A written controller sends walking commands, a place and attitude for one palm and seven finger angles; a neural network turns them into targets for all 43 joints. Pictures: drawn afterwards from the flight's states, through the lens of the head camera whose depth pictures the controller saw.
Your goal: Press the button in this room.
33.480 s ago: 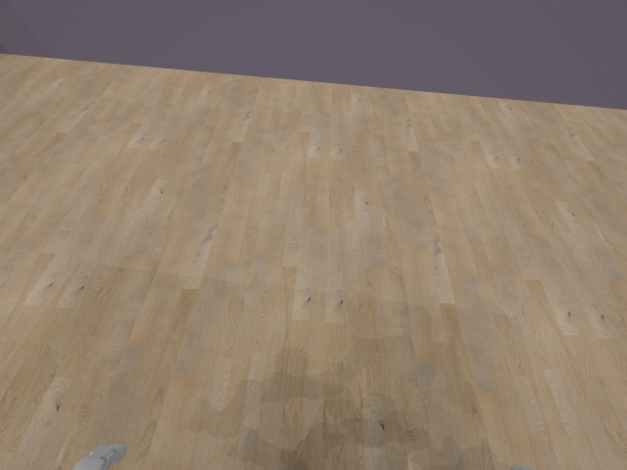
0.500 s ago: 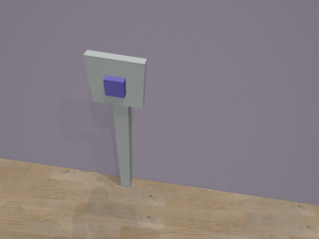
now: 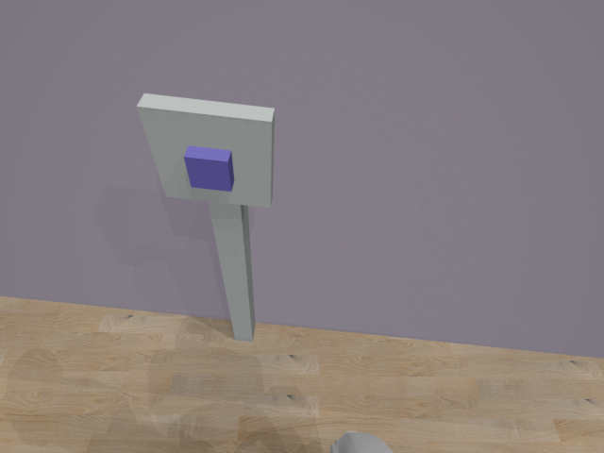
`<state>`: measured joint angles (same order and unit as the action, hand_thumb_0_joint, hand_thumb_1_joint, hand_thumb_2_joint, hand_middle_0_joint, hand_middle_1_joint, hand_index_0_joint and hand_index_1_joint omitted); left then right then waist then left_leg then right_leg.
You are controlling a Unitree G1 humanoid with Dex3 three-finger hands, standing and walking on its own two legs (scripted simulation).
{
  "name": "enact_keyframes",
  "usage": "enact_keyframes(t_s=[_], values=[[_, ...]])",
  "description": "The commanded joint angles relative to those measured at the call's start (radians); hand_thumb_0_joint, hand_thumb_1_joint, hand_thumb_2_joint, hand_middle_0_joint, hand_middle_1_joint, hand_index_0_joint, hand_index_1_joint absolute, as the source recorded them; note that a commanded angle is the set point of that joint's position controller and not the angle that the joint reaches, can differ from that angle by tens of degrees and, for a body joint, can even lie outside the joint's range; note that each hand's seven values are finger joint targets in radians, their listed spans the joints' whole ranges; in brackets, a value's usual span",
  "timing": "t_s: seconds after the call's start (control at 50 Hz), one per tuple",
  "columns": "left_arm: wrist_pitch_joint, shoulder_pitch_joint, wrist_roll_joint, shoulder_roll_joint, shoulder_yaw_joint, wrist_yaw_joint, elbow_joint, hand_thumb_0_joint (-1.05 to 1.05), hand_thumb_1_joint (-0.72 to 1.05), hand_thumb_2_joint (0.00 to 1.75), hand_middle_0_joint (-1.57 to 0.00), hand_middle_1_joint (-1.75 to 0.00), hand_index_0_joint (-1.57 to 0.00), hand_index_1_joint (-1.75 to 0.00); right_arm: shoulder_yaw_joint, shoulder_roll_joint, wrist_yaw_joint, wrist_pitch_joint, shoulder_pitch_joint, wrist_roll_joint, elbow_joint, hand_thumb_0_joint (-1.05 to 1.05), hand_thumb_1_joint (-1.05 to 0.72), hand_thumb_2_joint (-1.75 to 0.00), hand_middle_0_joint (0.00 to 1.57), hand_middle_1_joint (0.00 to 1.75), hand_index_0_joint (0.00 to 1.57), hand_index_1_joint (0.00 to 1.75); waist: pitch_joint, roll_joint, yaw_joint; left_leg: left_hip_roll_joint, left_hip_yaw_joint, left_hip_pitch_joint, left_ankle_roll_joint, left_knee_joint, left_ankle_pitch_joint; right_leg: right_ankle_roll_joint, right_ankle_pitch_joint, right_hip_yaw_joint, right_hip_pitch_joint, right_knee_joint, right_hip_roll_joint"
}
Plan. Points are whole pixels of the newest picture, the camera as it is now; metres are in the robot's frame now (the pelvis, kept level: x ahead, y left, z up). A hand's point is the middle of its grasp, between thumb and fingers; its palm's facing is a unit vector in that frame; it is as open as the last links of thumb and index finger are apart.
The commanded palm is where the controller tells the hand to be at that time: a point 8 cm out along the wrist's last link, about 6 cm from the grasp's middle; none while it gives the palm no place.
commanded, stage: come to a stop and stand still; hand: left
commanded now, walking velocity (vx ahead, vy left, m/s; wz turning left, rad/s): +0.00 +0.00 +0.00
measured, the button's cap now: (211, 167) +0.49 +0.15 +0.08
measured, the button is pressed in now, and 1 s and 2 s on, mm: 0 0 0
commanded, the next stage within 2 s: look again from close up in 0.64 s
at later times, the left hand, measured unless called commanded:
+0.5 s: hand out of the picture +0.01 +0.14 -0.18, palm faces +0.06 -0.98 -0.18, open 7.2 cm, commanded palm none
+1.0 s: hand out of the picture -0.04 +0.14 -0.17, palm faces +0.02 -0.98 -0.21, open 7.4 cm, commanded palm none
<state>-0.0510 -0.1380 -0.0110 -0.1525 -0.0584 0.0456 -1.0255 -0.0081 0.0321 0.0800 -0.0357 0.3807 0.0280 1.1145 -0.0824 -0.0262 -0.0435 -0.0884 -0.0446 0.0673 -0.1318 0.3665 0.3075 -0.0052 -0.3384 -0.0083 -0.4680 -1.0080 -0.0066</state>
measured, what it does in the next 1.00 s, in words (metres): steps on the spot: right foot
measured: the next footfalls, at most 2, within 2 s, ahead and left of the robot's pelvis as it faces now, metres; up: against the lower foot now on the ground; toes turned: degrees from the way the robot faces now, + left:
right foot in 0.18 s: +0.05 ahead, -0.13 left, +0.00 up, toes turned -3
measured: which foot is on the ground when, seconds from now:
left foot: down 0.00-1.00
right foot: up 0.00-0.16, down 0.18-1.00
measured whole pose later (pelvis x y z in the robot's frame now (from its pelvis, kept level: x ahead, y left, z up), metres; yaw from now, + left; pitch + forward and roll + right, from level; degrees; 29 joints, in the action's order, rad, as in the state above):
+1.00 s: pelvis -0.01 -0.02 -0.01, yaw -1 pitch -2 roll +1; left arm 0.02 -0.37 -0.01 -0.11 0.02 0.04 -1.13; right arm -0.01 0.14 0.02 -0.02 0.35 0.02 1.08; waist 0.03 0.05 -0.01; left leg -0.03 -0.08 0.20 -0.04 0.49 0.27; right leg 0.03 -0.24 -0.04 -0.26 -0.52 0.01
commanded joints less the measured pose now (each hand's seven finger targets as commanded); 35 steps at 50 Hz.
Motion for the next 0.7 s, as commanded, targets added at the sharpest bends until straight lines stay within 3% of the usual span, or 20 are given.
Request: enact_keyframes(t_s=[0.0,0.08,0.12,0.14,0.16,0.18,0.2,0.22,0.24,0.28,0.3,0.32,0.34,0.36,0.38,0.42,0.44,0.56,0.68], values=[[0.025,0.003,-0.005,-0.025,0.001,-0.004,0.07,0.0,0.9,0.9,-0.2,-0.3,-0.2,-0.3,0.045,0.147,0.005,0.005,0.152,-0.001,0.002,0.0,-0.9,-0.9,0.2,0.3,0.2,0.3,0.049,0.136,-0.001,0.307,0.165,-0.196,0.029,0.053,-1.203,0.009,-0.029,-0.035,-0.063,0.156,0.008],[0.036,-0.063,-0.001,-0.029,0.004,0.002,0.06,0.0,0.9,0.9,-0.2,-0.3,-0.2,-0.3,0.053,0.183,-0.007,0.011,0.107,-0.011,-0.012,0.0,-0.9,-0.9,0.2,0.3,0.2,0.3,0.082,0.144,0.035,0.3,0.139,-0.15,0.037,0.098,-1.225,0.034,0.001,-0.06,0.115,0.357,-0.004],[0.049,-0.142,-0.001,-0.039,0.003,0.005,0.033,0.0,0.9,0.9,-0.2,-0.3,-0.2,-0.3,0.052,0.18,-0.012,0.012,0.086,-0.019,-0.02,0.0,-0.9,-0.9,0.2,0.3,0.2,0.3,0.095,0.108,0.071,0.268,0.13,-0.089,0.065,0.163,-1.104,0.045,0.159,-0.048,0.252,0.522,0.004],[0.059,-0.203,-0.002,-0.048,0.004,0.008,0.01,0.0,0.9,0.9,-0.2,-0.3,-0.2,-0.3,0.05,0.177,-0.015,0.011,0.076,-0.026,-0.028,0.0,-0.9,-0.9,0.2,0.3,0.2,0.3,0.117,0.073,0.091,0.237,0.125,-0.011,0.093,0.226,-0.959,0.067,0.334,-0.001,0.373,0.595,0.04],[0.068,-0.251,-0.002,-0.083,0.002,0.014,-0.011,0.0,0.9,0.9,-0.2,-0.3,-0.2,-0.3,0.049,0.152,-0.019,0.011,0.078,-0.032,-0.036,0.0,-0.9,-0.9,0.2,0.3,0.2,0.3,0.152,-0.047,0.09,0.168,0.092,0.136,0.118,0.329,-0.59,0.138,0.644,0.169,0.499,0.558,0.173],[0.074,-0.23,0.005,-0.098,0.011,0.01,-0.01,0.0,0.9,0.9,-0.2,-0.3,-0.2,-0.3,0.042,0.128,-0.022,0.018,0.073,-0.033,-0.047,0.0,-0.9,-0.9,0.2,0.3,0.2,0.3,0.133,-0.091,0.057,0.078,0.041,0.242,0.141,0.384,0.076,0.245,0.842,0.281,0.499,0.586,0.33],[0.075,-0.194,0.0,-0.101,0.018,0.008,0.008,0.0,0.9,0.9,-0.2,-0.3,-0.2,-0.3,0.041,0.115,-0.022,0.03,0.051,-0.026,-0.051,0.0,-0.9,-0.9,0.2,0.3,0.2,0.3,0.089,-0.065,0.048,0.078,0.062,0.248,0.132,0.418,0.289,0.291,0.841,0.278,0.416,0.633,0.378],[0.076,-0.147,-0.006,-0.093,0.02,0.009,0.023,0.0,0.9,0.9,-0.2,-0.3,-0.2,-0.3,0.038,0.099,-0.028,0.04,0.029,-0.025,-0.051,0.0,-0.9,-0.9,0.2,0.3,0.2,0.3,0.054,-0.118,0.036,0.112,0.071,0.22,0.128,0.42,0.296,0.295,0.694,0.272,0.315,0.661,0.347],[0.077,-0.104,-0.01,-0.078,0.022,0.006,0.039,0.0,0.9,0.9,-0.2,-0.3,-0.2,-0.3,0.038,0.098,-0.034,0.046,0.028,-0.022,-0.045,0.0,-0.9,-0.9,0.2,0.3,0.2,0.3,0.016,-0.152,0.025,0.122,0.058,0.199,0.127,0.403,0.265,0.27,0.551,0.227,0.233,0.695,0.303],[0.073,-0.086,-0.005,-0.071,0.024,0.0,0.042,0.0,0.9,0.9,-0.2,-0.3,-0.2,-0.3,0.031,0.086,-0.043,0.048,0.048,-0.018,-0.019,0.0,-0.9,-0.9,0.2,0.3,0.2,0.3,0.003,-0.099,0.009,0.123,0.028,0.132,0.127,0.266,0.135,0.215,0.325,0.173,0.174,0.716,0.232],[0.072,-0.096,-0.001,-0.07,0.024,-0.001,0.04,0.0,0.9,0.9,-0.2,-0.3,-0.2,-0.3,0.029,0.079,-0.046,0.044,0.064,-0.017,-0.003,0.0,-0.9,-0.9,0.2,0.3,0.2,0.3,0.006,-0.039,0.005,0.117,0.015,0.073,0.127,0.176,0.043,0.191,0.224,0.159,0.135,0.711,0.205],[0.07,-0.097,0.004,-0.08,0.022,-0.004,0.037,0.0,0.9,0.9,-0.2,-0.3,-0.2,-0.3,0.028,0.081,-0.048,0.041,0.086,-0.016,0.011,0.0,-0.9,-0.9,0.2,0.3,0.2,0.3,0.005,-0.015,-0.003,0.114,0.02,0.026,0.127,0.1,-0.042,0.158,0.123,0.143,0.1,0.697,0.179],[0.068,-0.107,0.01,-0.071,0.025,-0.009,0.033,0.0,0.9,0.9,-0.2,-0.3,-0.2,-0.3,0.028,0.102,-0.045,0.038,0.08,-0.012,0.013,0.0,-0.9,-0.9,0.2,0.3,0.2,0.3,-0.014,0.04,0.008,0.135,0.05,0.034,0.122,0.062,-0.07,0.125,0.059,0.127,0.088,0.685,0.141],[0.067,-0.125,0.012,-0.057,0.028,-0.012,0.029,0.0,0.9,0.9,-0.2,-0.3,-0.2,-0.3,0.028,0.123,-0.043,0.031,0.06,-0.008,0.003,0.0,-0.9,-0.9,0.2,0.3,0.2,0.3,-0.02,0.077,0.021,0.184,0.104,0.088,0.106,0.011,-0.066,0.098,0.054,0.113,0.117,0.673,0.103],[0.067,-0.142,0.01,-0.049,0.03,-0.014,0.029,0.0,0.9,0.9,-0.2,-0.3,-0.2,-0.3,0.029,0.144,-0.044,0.027,0.027,-0.007,-0.012,0.0,-0.9,-0.9,0.2,0.3,0.2,0.3,-0.03,0.104,0.039,0.22,0.121,0.168,0.1,-0.024,-0.057,0.076,0.087,0.089,0.188,0.669,0.079],[0.064,-0.17,0.003,-0.045,0.038,-0.012,0.005,0.0,0.9,0.9,-0.2,-0.3,-0.2,-0.3,0.023,0.148,-0.047,0.02,-0.027,-0.012,-0.019,0.0,-0.9,-0.9,0.2,0.3,0.2,0.3,-0.06,0.098,0.058,0.223,0.138,0.246,0.102,-0.075,-0.022,0.062,0.141,0.078,0.27,0.652,0.08],[0.068,-0.19,0.003,-0.042,0.042,-0.013,-0.007,0.0,0.9,0.9,-0.2,-0.3,-0.2,-0.3,0.02,0.15,-0.046,0.015,-0.023,-0.014,-0.019,0.0,-0.9,-0.9,0.2,0.3,0.2,0.3,-0.056,0.06,0.062,0.22,0.133,0.246,0.101,-0.084,-0.036,0.059,0.176,0.078,0.297,0.649,0.082],[0.077,-0.248,0.005,-0.042,0.057,-0.011,-0.045,0.0,0.9,0.9,-0.2,-0.3,-0.2,-0.3,0.011,0.16,-0.043,0.014,0.003,-0.017,0.0,0.0,-0.9,-0.9,0.2,0.3,0.2,0.3,-0.02,0.017,0.051,0.193,0.094,0.168,0.104,-0.076,-0.036,0.058,0.146,0.09,0.289,0.691,0.102],[0.081,-0.285,0.004,-0.026,0.062,-0.008,-0.066,0.0,0.9,0.9,-0.2,-0.3,-0.2,-0.3,0.005,0.152,-0.042,0.014,0.021,-0.019,0.013,0.0,-0.9,-0.9,0.2,0.3,0.2,0.3,-0.015,0.032,0.046,0.189,0.086,0.162,0.104,-0.078,-0.026,0.06,0.123,0.095,0.274,0.697,0.101]])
